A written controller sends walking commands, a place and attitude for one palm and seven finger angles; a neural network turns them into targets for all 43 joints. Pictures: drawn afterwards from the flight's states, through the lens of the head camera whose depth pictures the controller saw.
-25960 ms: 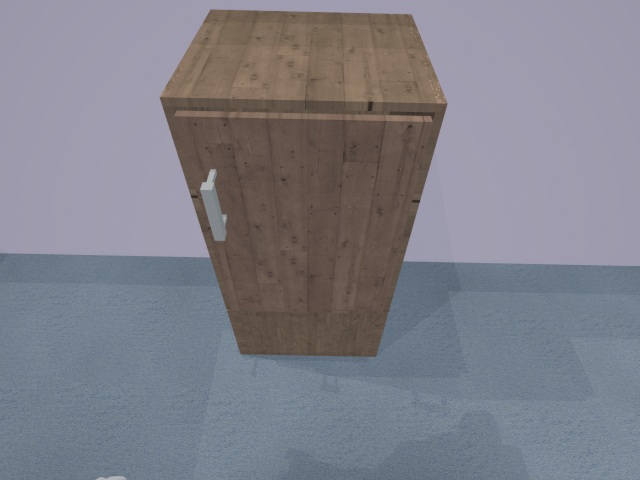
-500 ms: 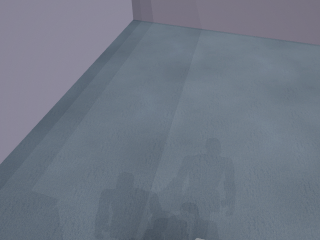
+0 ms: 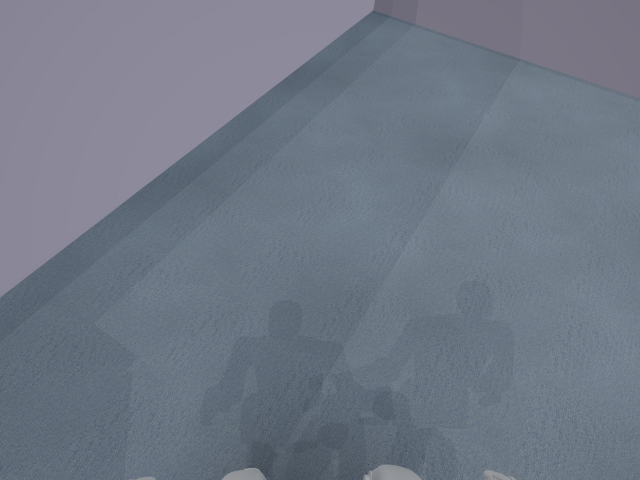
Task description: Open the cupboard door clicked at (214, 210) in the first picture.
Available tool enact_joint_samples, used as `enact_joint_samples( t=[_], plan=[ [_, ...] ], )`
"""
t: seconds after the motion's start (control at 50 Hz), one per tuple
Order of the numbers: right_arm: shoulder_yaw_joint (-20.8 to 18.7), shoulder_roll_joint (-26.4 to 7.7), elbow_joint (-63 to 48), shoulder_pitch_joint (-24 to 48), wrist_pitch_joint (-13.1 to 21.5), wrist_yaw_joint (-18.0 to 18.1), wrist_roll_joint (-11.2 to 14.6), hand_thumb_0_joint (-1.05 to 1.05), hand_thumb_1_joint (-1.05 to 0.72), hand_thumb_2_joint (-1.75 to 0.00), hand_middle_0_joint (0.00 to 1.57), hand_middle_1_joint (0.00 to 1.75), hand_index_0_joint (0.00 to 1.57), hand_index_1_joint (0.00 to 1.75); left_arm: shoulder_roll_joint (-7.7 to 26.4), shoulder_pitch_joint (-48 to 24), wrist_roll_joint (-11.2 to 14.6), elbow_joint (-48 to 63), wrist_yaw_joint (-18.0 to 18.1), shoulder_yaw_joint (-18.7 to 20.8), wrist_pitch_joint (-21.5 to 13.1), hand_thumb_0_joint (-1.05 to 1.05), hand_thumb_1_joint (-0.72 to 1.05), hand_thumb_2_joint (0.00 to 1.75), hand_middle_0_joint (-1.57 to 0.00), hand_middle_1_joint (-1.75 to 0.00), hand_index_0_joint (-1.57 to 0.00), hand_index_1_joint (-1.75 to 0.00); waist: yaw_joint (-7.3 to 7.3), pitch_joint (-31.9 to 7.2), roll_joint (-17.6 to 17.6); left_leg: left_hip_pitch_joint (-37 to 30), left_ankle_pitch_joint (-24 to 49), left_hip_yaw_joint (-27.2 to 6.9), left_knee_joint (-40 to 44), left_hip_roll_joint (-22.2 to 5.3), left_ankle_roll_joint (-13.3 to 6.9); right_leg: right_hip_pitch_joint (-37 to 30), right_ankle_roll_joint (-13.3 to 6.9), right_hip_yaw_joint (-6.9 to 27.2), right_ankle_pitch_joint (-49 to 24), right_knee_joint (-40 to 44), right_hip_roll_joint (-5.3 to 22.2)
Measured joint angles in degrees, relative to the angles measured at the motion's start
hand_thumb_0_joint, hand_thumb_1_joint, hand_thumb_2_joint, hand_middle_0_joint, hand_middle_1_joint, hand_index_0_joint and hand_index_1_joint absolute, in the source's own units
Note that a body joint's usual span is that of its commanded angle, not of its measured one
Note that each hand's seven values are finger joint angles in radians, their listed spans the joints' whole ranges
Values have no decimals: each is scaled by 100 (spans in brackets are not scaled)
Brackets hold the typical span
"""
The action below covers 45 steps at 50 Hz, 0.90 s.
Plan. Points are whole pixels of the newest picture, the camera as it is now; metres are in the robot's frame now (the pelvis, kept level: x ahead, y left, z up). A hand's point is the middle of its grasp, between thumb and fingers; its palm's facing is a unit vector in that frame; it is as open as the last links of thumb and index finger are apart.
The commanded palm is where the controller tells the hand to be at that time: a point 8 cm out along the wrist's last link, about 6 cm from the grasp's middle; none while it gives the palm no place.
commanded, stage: turn to face it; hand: left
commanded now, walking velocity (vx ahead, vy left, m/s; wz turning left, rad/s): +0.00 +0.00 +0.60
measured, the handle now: out of the picture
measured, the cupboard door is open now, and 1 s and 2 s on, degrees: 43 43 43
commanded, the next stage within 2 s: none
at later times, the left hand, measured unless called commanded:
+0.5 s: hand out of the picture +0.01 +0.15 -0.17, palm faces +0.35 -0.91 -0.23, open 7.4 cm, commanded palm none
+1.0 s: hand out of the picture +0.01 +0.13 -0.14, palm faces +0.57 -0.78 -0.27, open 7.4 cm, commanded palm none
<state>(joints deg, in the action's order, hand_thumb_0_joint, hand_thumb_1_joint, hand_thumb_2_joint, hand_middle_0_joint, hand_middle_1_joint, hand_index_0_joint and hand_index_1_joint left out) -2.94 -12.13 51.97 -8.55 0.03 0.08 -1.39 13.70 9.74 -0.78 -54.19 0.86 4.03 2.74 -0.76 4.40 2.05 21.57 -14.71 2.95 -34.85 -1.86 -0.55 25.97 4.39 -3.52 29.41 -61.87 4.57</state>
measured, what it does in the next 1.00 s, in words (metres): steps to the right, turning left: right foot, then left foot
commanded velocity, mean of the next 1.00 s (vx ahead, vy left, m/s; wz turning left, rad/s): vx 0.00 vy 0.00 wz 0.60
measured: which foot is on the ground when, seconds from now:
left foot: down 0.00-0.16, up 0.18-0.48, down 0.50-0.84, up 0.86-1.00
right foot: up 0.00-0.14, down 0.16-0.50, up 0.52-0.82, down 0.84-1.00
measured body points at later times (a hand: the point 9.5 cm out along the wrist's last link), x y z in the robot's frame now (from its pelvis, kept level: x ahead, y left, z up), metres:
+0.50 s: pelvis +0.03 -0.05 +0.00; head +0.08 -0.02 +0.45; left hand -0.01 +0.20 -0.15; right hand +0.23 -0.25 -0.13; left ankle +0.00 +0.06 -0.73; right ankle +0.04 -0.16 -0.73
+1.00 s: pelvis +0.05 -0.09 +0.01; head +0.09 -0.07 +0.45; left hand -0.02 +0.17 -0.12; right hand +0.27 -0.27 -0.14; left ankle -0.03 +0.01 -0.66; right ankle +0.12 -0.20 -0.73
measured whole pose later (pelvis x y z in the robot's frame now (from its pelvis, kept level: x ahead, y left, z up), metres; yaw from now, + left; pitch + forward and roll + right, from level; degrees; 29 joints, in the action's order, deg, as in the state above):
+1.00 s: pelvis +0.05 -0.09 +0.01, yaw +37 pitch +0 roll +1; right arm -5.3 -14.6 52.8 -9.5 -4.7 -1.7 -0.7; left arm 11.8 10.6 -1.4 -48.8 1.2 2.1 1.0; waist -1.6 6.1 -0.1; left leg 27.8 -26.8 1.1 -60.5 -0.2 3.4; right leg 14.0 0.9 -6.5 17.3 -31.8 5.8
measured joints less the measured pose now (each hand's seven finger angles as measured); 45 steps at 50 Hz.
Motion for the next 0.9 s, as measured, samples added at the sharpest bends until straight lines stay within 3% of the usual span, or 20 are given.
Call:
enact_joint_samples(
  t=[0.1,0.16,0.22,0.28,0.36,0.44,0.5,0.52,0.56,0.64,0.72,0.82,0.84,0.9],
  plan=[
    [-31,-102,-12,-12,-131,-14,-15,1,-91,-90,20,30,20,30,-22,-197,24,323,-40,-34,-64,0,91,90,-20,-29,-20,-30,15,19,-222,-144,164,-413,287,29,138,-244,-26,134,-354,1366,-156],
    [-95,-146,-60,-75,-254,-51,30,1,-91,-90,21,30,21,30,10,-132,-6,536,-50,-69,-185,0,91,90,-20,-29,-20,-30,23,-67,-239,14,-52,-609,-27,132,244,-721,-167,130,-1108,2728,-155],
    [-208,-281,-13,2,-379,-98,46,1,-91,-90,20,30,20,30,-100,-90,-62,569,-7,-127,-240,0,90,90,-20,-30,-20,-30,25,35,-374,523,-1169,-593,-1710,206,255,-760,-431,-121,-1104,2501,-79],
    [-247,-304,26,79,-439,-139,50,1,-91,-90,20,30,20,30,-182,70,-64,537,31,-157,-224,0,90,90,-20,-30,-20,-30,12,86,-327,776,-1190,-323,-2810,166,349,-1005,-487,-314,-1092,2761,34],
    [-198,-202,-7,154,-433,-181,80,1,-91,-90,20,30,20,30,-205,245,-68,437,28,-188,-240,0,90,90,-20,-30,-20,-30,27,155,-111,468,-1176,11,-2104,99,441,-1242,-491,-561,-1195,3092,201],
    [-111,-114,-49,277,-398,-196,105,1,-91,-90,20,30,20,30,-182,385,-68,352,6,-186,-253,0,90,90,-20,-30,-20,-30,128,246,28,-11,-1087,214,-950,115,395,-1300,-447,-831,-1095,3021,315],
    [-42,-106,-151,309,-310,-214,93,1,-91,-90,20,30,20,30,-123,536,-22,300,-22,-134,-208,0,90,90,-21,-30,-20,-30,157,209,38,-494,-158,265,188,105,214,-1143,-355,-1045,-823,2524,382],
    [-48,-89,-175,318,-251,-205,73,1,-91,-90,20,30,20,30,-76,534,1,267,-32,-113,-157,0,90,90,-21,-30,-20,-30,134,200,72,-430,16,211,160,136,85,-954,-238,-961,-478,2050,412],
    [-13,-42,-196,310,-190,-173,55,1,-91,-90,20,30,20,30,23,445,-5,206,-6,-77,4,0,90,90,-20,-30,-20,-30,167,237,144,-296,-211,114,-125,185,-93,-512,-102,-485,148,952,288],
    [28,-12,-149,142,-164,-51,32,1,-91,-90,20,30,20,30,101,200,-4,174,-5,-17,101,1,90,90,-20,-30,-20,-30,157,207,42,-360,-152,-203,131,195,-61,36,3,29,-100,-8,51],
    [23,-34,-46,-9,-205,-38,16,1,-91,-90,21,30,21,30,107,19,9,331,-37,-11,56,0,90,90,-20,-29,-20,-30,129,169,-102,-448,76,-480,438,191,0,21,6,217,-350,578,-28],
    [-71,-97,3,-156,-317,-67,16,1,-90,-90,21,30,21,30,79,-86,21,522,-48,-48,-54,0,90,90,-20,-29,-20,-30,19,79,-296,-275,55,-841,270,206,183,-643,-83,190,-822,2280,-214],
    [-95,-95,-22,-216,-341,-77,37,1,-90,-90,21,30,21,30,112,-42,4,597,-46,-59,-112,0,90,90,-20,-30,-20,-30,14,3,-231,-137,-51,-856,83,287,192,-847,-169,228,-977,2828,-164],
    [-211,-241,26,-163,-428,-109,48,1,-91,-90,21,30,21,30,-37,-69,-46,609,1,-115,-181,0,90,90,-20,-30,-20,-30,-18,113,-380,430,-1148,-759,-1543,335,227,-841,-338,26,-1165,2666,-108]
  ],
)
